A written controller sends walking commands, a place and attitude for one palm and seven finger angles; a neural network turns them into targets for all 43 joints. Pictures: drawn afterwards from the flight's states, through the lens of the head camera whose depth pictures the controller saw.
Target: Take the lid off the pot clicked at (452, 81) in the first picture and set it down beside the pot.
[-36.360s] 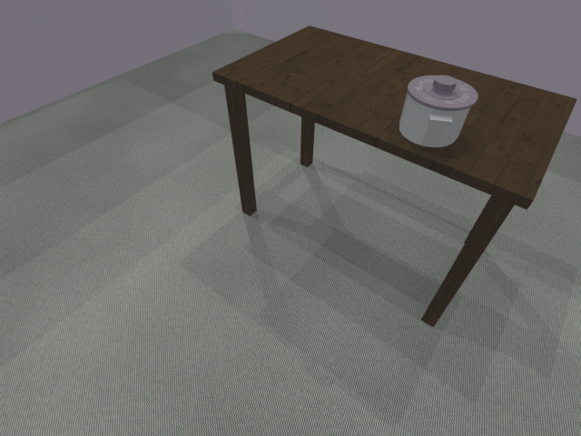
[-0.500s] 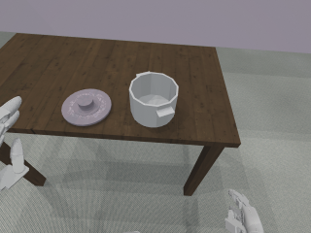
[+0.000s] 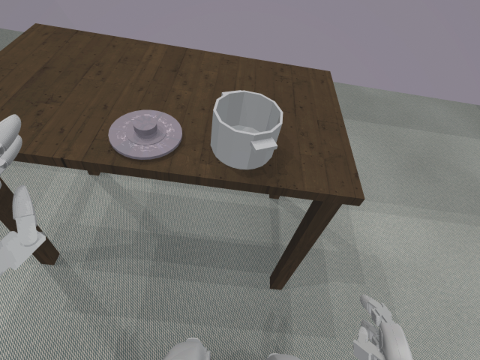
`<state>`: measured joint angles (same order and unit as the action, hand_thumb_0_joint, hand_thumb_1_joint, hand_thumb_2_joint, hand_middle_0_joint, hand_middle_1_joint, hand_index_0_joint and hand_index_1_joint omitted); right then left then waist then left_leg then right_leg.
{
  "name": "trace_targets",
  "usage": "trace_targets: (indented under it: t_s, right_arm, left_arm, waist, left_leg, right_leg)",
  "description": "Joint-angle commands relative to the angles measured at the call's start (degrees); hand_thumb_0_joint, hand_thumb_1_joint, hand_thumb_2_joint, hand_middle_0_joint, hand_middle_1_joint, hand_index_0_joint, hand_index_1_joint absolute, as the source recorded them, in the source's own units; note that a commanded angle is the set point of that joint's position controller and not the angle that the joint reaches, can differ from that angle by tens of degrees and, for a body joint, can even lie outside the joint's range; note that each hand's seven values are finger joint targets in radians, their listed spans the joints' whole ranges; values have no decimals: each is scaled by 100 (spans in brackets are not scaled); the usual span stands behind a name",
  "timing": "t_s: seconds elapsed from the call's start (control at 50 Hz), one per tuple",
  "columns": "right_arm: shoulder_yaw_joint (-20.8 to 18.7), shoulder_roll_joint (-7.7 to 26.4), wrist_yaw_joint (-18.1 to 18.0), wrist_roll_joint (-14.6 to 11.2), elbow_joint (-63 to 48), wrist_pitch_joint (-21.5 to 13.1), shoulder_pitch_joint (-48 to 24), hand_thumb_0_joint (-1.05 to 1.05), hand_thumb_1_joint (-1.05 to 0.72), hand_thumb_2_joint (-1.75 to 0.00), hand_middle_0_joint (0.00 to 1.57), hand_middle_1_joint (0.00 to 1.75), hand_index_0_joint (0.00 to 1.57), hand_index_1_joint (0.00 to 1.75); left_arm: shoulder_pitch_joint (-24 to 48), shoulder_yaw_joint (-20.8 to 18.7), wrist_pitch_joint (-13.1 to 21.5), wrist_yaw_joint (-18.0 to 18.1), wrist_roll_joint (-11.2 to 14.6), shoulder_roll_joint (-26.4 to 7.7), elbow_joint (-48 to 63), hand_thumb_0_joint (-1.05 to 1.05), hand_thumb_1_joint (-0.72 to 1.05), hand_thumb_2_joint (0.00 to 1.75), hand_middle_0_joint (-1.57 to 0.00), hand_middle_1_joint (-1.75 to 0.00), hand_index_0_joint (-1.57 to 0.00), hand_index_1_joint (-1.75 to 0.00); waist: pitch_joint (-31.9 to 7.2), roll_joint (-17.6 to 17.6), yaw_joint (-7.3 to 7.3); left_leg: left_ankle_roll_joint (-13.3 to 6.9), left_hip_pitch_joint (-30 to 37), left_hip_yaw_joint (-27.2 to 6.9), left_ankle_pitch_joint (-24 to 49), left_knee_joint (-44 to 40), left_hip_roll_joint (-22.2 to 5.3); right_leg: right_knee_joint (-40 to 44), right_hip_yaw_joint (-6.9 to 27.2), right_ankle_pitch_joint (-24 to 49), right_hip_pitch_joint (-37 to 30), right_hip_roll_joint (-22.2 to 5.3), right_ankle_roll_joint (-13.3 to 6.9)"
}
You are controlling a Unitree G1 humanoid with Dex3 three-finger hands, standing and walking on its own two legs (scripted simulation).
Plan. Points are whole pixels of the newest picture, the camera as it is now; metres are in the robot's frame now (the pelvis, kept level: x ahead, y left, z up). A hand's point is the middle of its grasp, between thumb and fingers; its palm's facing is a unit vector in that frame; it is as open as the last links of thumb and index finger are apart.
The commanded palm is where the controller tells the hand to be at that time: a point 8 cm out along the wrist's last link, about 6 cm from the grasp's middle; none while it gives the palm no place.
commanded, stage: step back with the hand held close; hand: left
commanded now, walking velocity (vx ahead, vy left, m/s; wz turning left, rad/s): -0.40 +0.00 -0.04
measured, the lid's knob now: (145, 125) +0.60 +0.25 +0.00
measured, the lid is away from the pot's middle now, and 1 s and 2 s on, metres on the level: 0.24 0.24 0.24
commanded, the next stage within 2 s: stop stepping back and stand still in 0.24 s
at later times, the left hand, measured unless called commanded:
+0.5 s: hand out of the picture +0.12 +0.27 +0.17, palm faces +0.24 -0.92 -0.32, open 7.4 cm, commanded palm +0.05 +0.32 +0.20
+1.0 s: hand out of the picture +0.02 +0.36 +0.18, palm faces +0.36 -0.89 -0.28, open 7.4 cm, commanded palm -0.02 +0.39 +0.20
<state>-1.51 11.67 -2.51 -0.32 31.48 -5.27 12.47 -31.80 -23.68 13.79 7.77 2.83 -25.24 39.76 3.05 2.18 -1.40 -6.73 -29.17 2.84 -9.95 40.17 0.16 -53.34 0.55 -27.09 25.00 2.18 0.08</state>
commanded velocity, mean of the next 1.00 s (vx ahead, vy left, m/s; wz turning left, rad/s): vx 0.00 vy -0.08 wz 0.01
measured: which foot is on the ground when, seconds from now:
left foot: down 0.00-0.28, up 0.30-0.42, down 0.44-0.82, up 0.84-1.00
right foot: up 0.00-0.24, down 0.26-0.46, up 0.48-0.84, down 0.86-1.00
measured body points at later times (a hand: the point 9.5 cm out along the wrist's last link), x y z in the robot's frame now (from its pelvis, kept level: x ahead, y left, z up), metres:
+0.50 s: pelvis -0.10 +0.05 +0.00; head -0.10 +0.11 +0.44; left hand +0.11 +0.32 +0.19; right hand +0.04 -0.22 -0.04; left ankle -0.07 +0.09 -0.71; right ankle -0.16 -0.13 -0.70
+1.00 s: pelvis -0.16 +0.12 +0.00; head -0.19 +0.18 +0.45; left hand +0.00 +0.41 +0.19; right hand -0.01 -0.12 -0.05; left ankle -0.16 +0.22 -0.70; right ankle -0.25 -0.02 -0.71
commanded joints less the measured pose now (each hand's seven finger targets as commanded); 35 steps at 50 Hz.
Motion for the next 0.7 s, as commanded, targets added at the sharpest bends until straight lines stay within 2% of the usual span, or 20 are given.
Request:
trace_targets:
  t_s: [0.0, 0.02, 0.14, 0.2, 0.22, 0.26, 0.28, 0.3, 0.32, 0.34, 0.36, 0.38, 0.4, 0.42, 0.44, 0.46, 0.48, 0.5, 0.56, 0.68]
  right_arm:
    - [-303, 670, 78, 10, -810, -424, -305, 0, -90, -90, 20, 30, 20, 30]
    - [-324, 657, 85, -8, -827, -447, -340, 0, -90, -90, 20, 30, 20, 30]
    - [-241, 701, 155, 76, -776, -482, -323, 0, -90, -90, 20, 30, 20, 30]
    - [-263, 661, 116, 118, -655, -395, -280, 0, -90, -90, 20, 30, 20, 30]
    - [-244, 595, 101, 104, -610, -336, -199, 0, -90, -90, 20, 30, 20, 30]
    - [-206, 500, -7, -13, -558, -287, -386, 0, -90, -90, 20, 30, 20, 30]
    - [-148, 451, -38, 7, -620, -308, -486, 0, -90, -90, 20, 30, 20, 30]
    - [-241, 494, -51, -99, -606, -281, -604, 0, -90, -90, 20, 30, 20, 30]
    - [-577, 1247, 270, 45, 959, -435, -224, 0, -90, -90, 20, 30, 20, 30]
    - [-278, 396, 130, -338, -967, -226, -702, 0, -90, -90, 20, 30, 20, 30]
    - [20, 469, -71, -196, -754, -133, -841, 0, -90, -90, 20, 30, 20, 30]
    - [38, 545, -109, -264, -895, -165, -885, 0, -90, -90, 20, 30, 20, 30]
    - [24, 632, -123, -340, -920, -193, -781, 0, -90, -90, 20, 30, 20, 30]
    - [-36, 767, -63, -270, -1108, -259, -866, 0, -90, -90, 20, 30, 20, 30]
    - [-46, 642, 10, -140, -957, -372, -617, 0, -90, -90, 20, 30, 20, 30]
    - [-103, 636, 106, -142, -851, -498, -392, 0, -90, -90, 20, 30, 20, 30]
    - [-136, 619, 107, -31, -877, -566, -376, 0, -90, -90, 20, 30, 20, 30]
    - [-173, 624, 141, 6, -954, -564, -397, 0, -90, -90, 20, 30, 20, 30]
    - [-248, 644, 298, -88, -989, -579, -367, 0, -90, -90, 20, 30, 20, 30]
    - [-191, 581, 123, -35, -916, -319, -322, 0, -90, -90, 20, 30, 20, 30]
  left_arm:
    - [-101, -870, 341, 80, 143, -845, 1285, 0, 90, 90, -20, -30, -20, -30]
    - [-212, -876, 330, 87, 176, -829, 1324, 0, 90, 90, -20, -30, -20, -30]
    - [-440, -516, 249, -72, 149, -689, 1401, 0, 90, 90, -20, -30, -20, -30]
    - [-358, -584, 334, -130, 152, -864, 1196, 0, 90, 90, -20, -30, -20, -30]
    - [-429, -701, 381, -138, 130, -1087, 1204, 0, 90, 90, -20, -30, -20, -30]
    - [37, -603, 549, -147, 192, -1179, 1252, 0, 90, 90, -20, -30, -20, -30]
    - [190, -714, 581, -110, 223, -1312, 1286, 0, 90, 90, -20, -30, -20, -30]
    - [245, -554, 494, -196, 181, -1088, 1026, 0, 90, 90, -20, -30, -20, -30]
    - [1446, 1846, -693, -784, -404, 564, -3937, 0, 90, 90, -20, -30, -20, -30]
    - [1702, -597, 140, -449, 125, -1318, 1737, 0, 90, 90, -20, -30, -20, -30]
    - [683, -701, 167, -250, 177, -1087, 557, 0, 90, 90, -20, -30, -20, -30]
    - [659, -507, 265, -246, 66, -1044, 713, 0, 90, 90, -20, -30, -20, -30]
    - [141, -608, 171, -221, 159, -889, 530, 0, 90, 90, -20, -30, -20, -30]
    - [289, -650, 284, -214, 170, -973, 1275, 0, 90, 90, -20, -30, -20, -30]
    - [258, -741, 383, -157, 149, -1040, 1334, 0, 90, 90, -20, -30, -20, -30]
    - [469, -779, 457, -141, 111, -1142, 1747, 0, 90, 90, -20, -30, -20, -30]
    - [-25, -913, 372, -120, 160, -1167, 1616, 0, 90, 90, -20, -30, -20, -30]
    - [-215, -978, 324, -90, 224, -1154, 2043, 0, 90, 90, -20, -30, -20, -30]
    - [-1102, -930, 228, -11, 104, -948, 2238, 0, 90, 90, -20, -30, -20, -30]
    - [-1297, -663, -114, 97, 69, -717, 1137, 0, 90, 90, -20, -30, -20, -30]
  waist:
    - [-794, -927, 52]
    - [-1039, -780, 83]
    - [-1489, -1673, 145]
    - [-1669, -1216, 140]
    - [-1814, -753, 108]
    - [-1301, 570, 35]
    - [-1102, 678, 69]
    - [-901, 1322, 24]
    - [-725, 589, -631]
    - [-464, 1091, -45]
    - [178, 883, -223]
    - [308, 543, -153]
    - [230, -511, -129]
    - [175, -1998, -31]
    - [-25, -2447, -67]
    - [-408, -1601, -82]
    - [-847, -1338, -44]
    - [-1091, -1590, -14]
    - [-1150, -1646, 64]
    - [-778, -1557, 116]
  left_leg:
    - [-104, 403, -2154, -1641, -2656, -1746]
    - [-65, 787, -2057, -1381, -2637, -1709]
    - [581, 1312, -1389, -1748, -3030, -1325]
    - [924, 1613, -936, -1266, -2215, -1010]
    - [975, 1979, -538, -1038, -1433, -628]
    - [962, 2211, -43, -1152, 1211, -11]
    - [927, 1686, -48, -1517, 2121, 90]
    - [847, 1422, -520, -1611, 2775, 5]
    - [754, 142, -984, -1497, 3211, -554]
    - [791, 1209, -493, -1583, 2687, -15]
    - [662, 563, -480, -1394, 1298, -290]
    - [549, 480, -508, -1107, -88, -200]
    - [426, 661, -728, -70, -1451, -306]
    - [195, 1222, -1561, 1256, -1992, -972]
    - [-108, 1465, -2242, 2218, -2021, -1447]
    - [-251, 1864, -2476, 2284, -1961, -1559]
    - [95, 2069, -2942, 2023, -2104, -1628]
    - [321, 1883, -3016, 1462, -2275, -1650]
    - [518, 1363, -2021, -1091, -2683, -1302]
    - [1201, 596, -1110, -2754, -3607, -878]
  right_leg:
    - [-763, 328, -328, -108, -28, 35]
    - [-353, 201, -381, -173, -39, 50]
    - [2004, -449, -260, -1253, 304, -115]
    - [3443, -481, 638, -1692, 114, -292]
    - [3830, -336, 873, -1412, -207, -418]
    - [4170, 402, 1630, 134, -1679, -824]
    - [4113, 595, 2393, 294, -2216, -997]
    - [3829, 376, 2231, 492, -2221, -1066]
    - [3155, 375, 3581, 100, -2481, -799]
    - [3122, -5, 3287, 420, -1729, -846]
    - [2701, -145, 3723, -22, -1692, -689]
    - [2159, -277, 3494, -249, -1418, -464]
    - [1264, -332, 3009, -458, -925, -258]
    - [374, -363, 1383, 80, -333, -63]
    - [-201, 141, -457, 504, -92, -111]
    - [-331, 335, -652, 559, -6, -70]
    - [-508, 351, -596, 618, -66, -22]
    - [-639, 536, -348, 442, -129, -2]
    - [-533, 311, 442, 24, -141, -17]
    - [1426, -883, 36, -1381, 458, -199]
